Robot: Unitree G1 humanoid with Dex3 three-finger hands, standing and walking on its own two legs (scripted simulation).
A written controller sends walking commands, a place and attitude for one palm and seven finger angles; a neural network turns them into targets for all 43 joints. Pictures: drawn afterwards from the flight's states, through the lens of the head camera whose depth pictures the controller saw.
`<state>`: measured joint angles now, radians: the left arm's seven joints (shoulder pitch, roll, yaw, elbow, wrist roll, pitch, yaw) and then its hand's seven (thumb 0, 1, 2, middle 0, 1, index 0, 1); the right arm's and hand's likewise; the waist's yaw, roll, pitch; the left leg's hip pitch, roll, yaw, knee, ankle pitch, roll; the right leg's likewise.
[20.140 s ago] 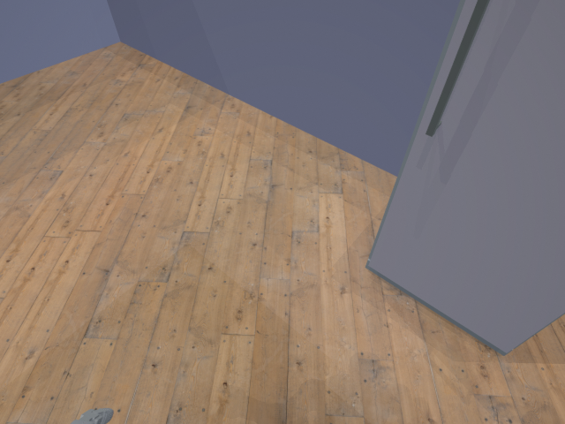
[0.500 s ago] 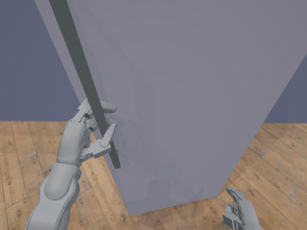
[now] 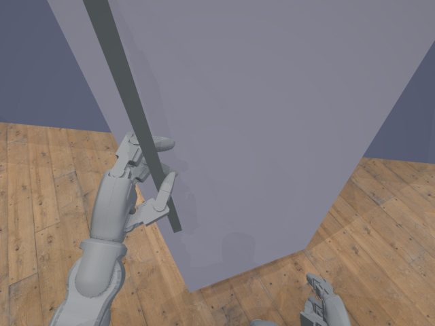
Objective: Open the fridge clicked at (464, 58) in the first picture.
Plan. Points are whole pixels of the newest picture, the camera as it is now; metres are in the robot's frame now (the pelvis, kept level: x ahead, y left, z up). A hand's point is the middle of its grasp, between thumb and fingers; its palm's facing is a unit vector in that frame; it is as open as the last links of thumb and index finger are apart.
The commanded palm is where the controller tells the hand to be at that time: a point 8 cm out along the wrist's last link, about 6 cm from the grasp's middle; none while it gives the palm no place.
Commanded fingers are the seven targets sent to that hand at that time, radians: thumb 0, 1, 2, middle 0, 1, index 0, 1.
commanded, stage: walk backward, drawing the door open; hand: left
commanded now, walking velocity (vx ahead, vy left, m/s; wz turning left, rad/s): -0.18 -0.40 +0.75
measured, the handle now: (148, 144) +0.32 +0.09 +0.22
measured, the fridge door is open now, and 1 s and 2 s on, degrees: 28 64 75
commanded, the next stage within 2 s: stop walking and hold the door back in 1.22 s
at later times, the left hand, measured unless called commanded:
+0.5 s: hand (232, 290) +0.15 -0.02 +0.16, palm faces +0.31 -0.91 -0.27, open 7.3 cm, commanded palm +0.10 +0.02 +0.17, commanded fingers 0.00 0.90 0.90 -0.45 -1.40 -0.45 -1.40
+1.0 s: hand out of the picture +0.06 -0.15 +0.16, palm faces +0.75 -0.62 -0.25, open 6.8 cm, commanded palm +0.00 -0.14 +0.16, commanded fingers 0.00 0.90 0.90 -0.45 -1.40 -0.45 -1.40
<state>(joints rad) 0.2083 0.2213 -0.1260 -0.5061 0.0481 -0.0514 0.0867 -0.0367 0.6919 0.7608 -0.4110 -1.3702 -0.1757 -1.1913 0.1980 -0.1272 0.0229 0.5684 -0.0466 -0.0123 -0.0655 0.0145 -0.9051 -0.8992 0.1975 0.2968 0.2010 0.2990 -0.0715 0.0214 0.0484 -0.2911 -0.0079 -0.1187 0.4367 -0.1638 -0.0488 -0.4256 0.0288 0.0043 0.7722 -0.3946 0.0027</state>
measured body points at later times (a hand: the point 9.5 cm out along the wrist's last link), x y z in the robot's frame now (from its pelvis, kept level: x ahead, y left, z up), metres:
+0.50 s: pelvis -0.08 -0.20 -0.02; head -0.01 -0.18 +0.43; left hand +0.13 +0.03 +0.17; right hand +0.18 -0.31 -0.12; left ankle -0.11 +0.01 -0.71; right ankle +0.05 -0.27 -0.74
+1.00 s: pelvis -0.03 -0.43 -0.01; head +0.01 -0.39 +0.43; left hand +0.02 -0.12 +0.17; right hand +0.26 -0.45 -0.11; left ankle -0.14 -0.33 -0.66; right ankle +0.10 -0.45 -0.74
